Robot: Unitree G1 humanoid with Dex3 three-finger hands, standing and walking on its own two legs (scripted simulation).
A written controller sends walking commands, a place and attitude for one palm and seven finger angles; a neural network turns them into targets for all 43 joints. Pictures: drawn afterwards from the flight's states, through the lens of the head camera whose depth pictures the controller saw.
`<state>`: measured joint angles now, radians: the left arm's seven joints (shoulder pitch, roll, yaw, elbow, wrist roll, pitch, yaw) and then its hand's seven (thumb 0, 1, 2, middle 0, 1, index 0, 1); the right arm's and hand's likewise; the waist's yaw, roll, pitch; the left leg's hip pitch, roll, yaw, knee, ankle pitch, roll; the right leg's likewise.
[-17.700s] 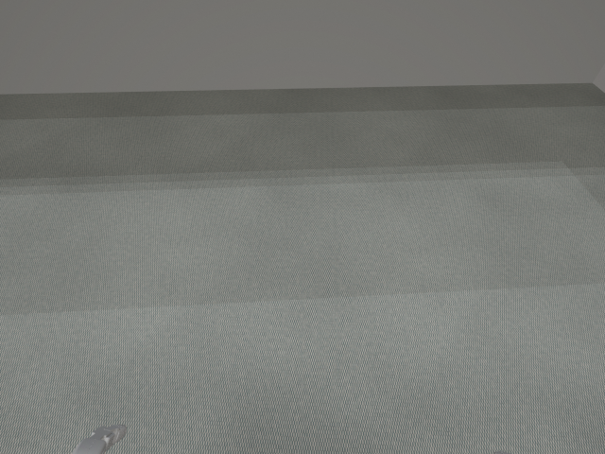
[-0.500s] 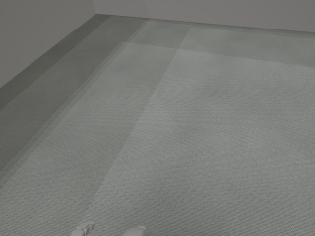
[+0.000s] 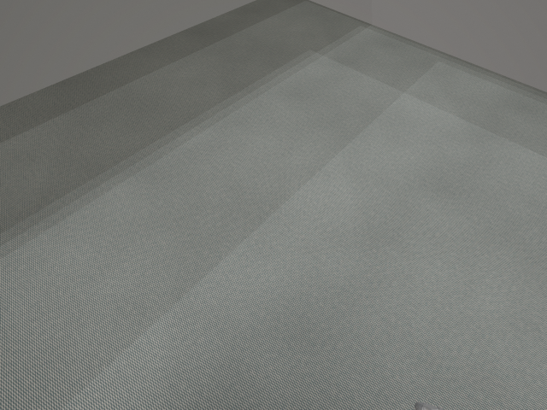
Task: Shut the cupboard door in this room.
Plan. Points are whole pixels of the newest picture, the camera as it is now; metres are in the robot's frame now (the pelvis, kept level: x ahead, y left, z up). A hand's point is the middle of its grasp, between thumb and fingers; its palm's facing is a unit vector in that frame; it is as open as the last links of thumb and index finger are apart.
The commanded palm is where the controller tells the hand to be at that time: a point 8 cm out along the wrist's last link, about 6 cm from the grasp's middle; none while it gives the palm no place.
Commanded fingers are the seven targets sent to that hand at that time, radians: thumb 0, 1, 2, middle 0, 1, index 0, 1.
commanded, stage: turn or walk to find it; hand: left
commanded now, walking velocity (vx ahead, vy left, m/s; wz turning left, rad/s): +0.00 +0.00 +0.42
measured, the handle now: out of the picture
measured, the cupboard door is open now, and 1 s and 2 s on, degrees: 93 93 93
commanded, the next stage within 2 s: none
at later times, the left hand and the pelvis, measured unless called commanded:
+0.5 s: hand out of the picture +0.08 +0.20 -0.14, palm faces +0.15 -0.95 -0.26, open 7.4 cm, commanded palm none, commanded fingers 0.00 0.90 0.90 -0.20 -0.30 -0.20 -0.30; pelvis -0.02 -0.01 +0.01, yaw +10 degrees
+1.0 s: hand out of the picture -0.10 +0.14 -0.14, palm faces +0.45 -0.85 -0.29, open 7.3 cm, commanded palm none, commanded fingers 0.00 0.90 0.90 -0.20 -0.30 -0.20 -0.30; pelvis -0.04 -0.05 +0.01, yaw +25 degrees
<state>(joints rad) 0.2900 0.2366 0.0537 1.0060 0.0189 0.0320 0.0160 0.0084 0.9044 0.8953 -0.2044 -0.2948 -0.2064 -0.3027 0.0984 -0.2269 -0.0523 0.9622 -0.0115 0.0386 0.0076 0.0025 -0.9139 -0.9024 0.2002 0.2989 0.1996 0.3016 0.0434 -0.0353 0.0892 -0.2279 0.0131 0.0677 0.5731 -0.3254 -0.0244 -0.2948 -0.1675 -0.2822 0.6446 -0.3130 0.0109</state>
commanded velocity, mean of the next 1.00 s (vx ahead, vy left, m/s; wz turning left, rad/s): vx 0.00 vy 0.00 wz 0.42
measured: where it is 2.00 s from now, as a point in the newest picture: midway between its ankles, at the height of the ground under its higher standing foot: outside the picture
